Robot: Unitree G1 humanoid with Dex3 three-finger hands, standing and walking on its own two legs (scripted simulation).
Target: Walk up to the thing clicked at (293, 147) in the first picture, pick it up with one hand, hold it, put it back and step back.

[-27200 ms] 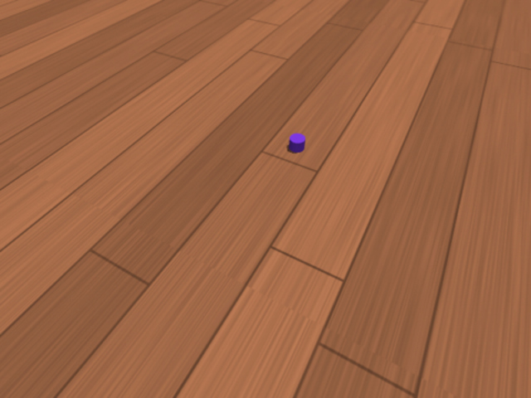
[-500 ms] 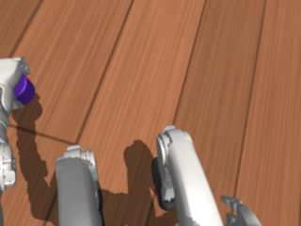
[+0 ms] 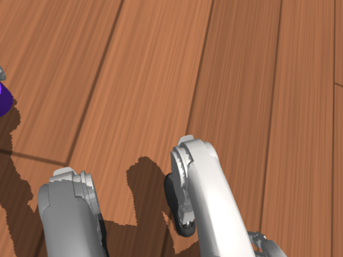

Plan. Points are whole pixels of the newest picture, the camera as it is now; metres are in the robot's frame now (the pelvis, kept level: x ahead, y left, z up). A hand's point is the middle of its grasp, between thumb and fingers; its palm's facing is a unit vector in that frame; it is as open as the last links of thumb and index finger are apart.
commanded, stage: crouch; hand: left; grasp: from above
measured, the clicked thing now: out of the picture +0.51 +0.31 -0.18
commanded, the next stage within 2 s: lower in 0.12 s
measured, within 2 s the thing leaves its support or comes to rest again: neither
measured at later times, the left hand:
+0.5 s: hand out of the picture +0.50 +0.30 -0.20, palm faces -0.48 -0.07 -0.88, open 10.8 cm
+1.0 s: hand (4, 106) +0.50 +0.29 -0.25, palm faces -0.47 -0.09 -0.88, open 10.7 cm
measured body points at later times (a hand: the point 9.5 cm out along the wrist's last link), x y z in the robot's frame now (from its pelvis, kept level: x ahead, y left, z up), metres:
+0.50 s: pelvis +0.00 +0.00 -0.02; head +0.27 +0.08 +0.34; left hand +0.52 +0.30 -0.15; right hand +0.03 -0.27 -0.10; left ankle +0.07 +0.12 -0.31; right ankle +0.12 -0.14 -0.31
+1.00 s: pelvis +0.01 +0.01 -0.03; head +0.29 +0.10 +0.31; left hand +0.52 +0.29 -0.20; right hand +0.02 -0.26 -0.10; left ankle +0.07 +0.12 -0.31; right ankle +0.12 -0.14 -0.31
